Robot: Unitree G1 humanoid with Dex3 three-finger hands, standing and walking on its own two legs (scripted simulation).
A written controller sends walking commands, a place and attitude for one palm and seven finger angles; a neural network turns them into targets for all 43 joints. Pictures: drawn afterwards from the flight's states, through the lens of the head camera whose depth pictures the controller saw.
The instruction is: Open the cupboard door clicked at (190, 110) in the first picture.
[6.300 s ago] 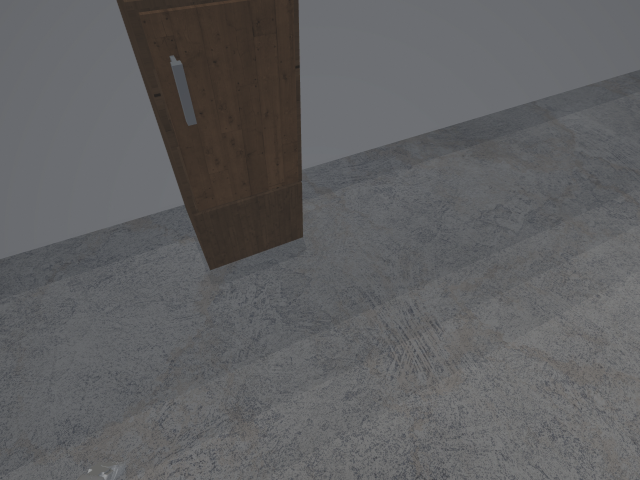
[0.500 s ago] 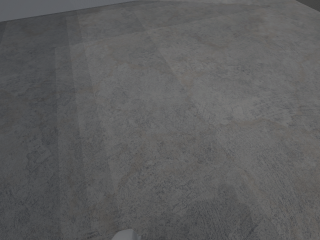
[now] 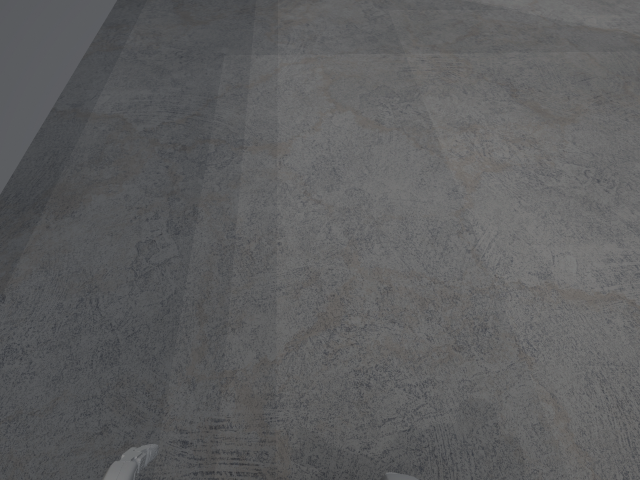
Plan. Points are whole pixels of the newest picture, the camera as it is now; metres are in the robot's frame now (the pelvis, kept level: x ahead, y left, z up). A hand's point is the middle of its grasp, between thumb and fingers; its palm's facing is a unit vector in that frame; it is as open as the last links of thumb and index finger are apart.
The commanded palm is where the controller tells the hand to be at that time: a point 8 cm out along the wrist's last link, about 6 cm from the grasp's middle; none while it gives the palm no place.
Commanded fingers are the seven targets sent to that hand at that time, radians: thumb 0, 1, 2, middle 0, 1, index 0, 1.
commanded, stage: turn to face it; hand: left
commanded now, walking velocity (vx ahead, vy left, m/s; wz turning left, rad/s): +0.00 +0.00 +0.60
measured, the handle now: out of the picture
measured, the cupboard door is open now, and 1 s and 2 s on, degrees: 0 0 0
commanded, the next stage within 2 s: none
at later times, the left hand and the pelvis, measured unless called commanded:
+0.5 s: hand out of the picture -0.02 +0.22 -0.19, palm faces +0.35 -0.91 -0.24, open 7.4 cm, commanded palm none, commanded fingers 0.00 0.90 0.90 -0.20 -0.30 -0.20 -0.30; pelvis +0.00 +0.01 -0.02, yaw +20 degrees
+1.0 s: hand out of the picture +0.03 +0.24 -0.14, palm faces +0.56 -0.78 -0.27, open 7.4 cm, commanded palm none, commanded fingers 0.00 0.90 0.90 -0.20 -0.30 -0.20 -0.30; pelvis +0.02 -0.01 -0.01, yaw +36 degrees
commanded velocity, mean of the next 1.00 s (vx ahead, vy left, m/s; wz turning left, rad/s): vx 0.00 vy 0.00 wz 0.60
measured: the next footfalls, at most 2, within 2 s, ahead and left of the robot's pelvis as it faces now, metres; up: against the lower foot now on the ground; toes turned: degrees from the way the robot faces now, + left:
right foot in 0.08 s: +0.05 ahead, -0.14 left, +0.00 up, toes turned +1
left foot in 0.48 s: +0.02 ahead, +0.12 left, +0.00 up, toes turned +26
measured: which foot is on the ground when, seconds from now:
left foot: down 0.00-0.08, up 0.10-0.46, down 0.48-1.00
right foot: up 0.00-0.06, down 0.08-0.48, up 0.50-0.98, down 1.00-1.00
